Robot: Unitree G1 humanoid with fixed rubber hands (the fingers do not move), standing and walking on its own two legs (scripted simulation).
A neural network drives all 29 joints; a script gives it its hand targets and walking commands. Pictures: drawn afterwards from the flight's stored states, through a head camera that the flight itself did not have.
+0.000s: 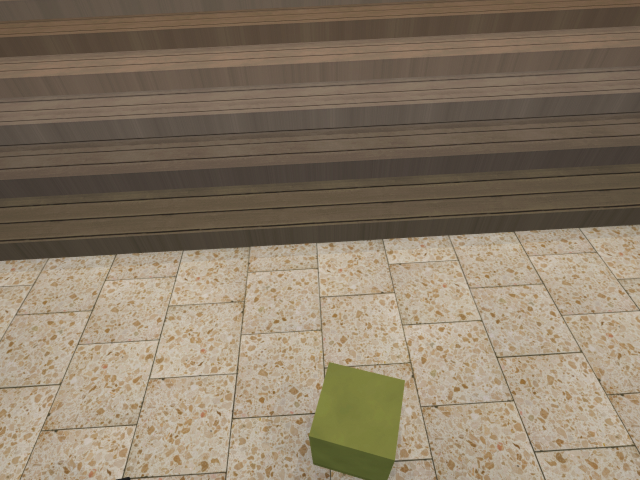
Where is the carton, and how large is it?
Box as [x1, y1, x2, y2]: [309, 362, 404, 479]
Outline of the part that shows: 329,362 309,433 313,463 364,479 387,479 394,460 404,380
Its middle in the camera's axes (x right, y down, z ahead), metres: +0.10 +0.50 +1.08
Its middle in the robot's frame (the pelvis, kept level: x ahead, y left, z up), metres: +0.43 -0.05 -0.66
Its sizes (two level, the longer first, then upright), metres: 0.210 0.200 0.250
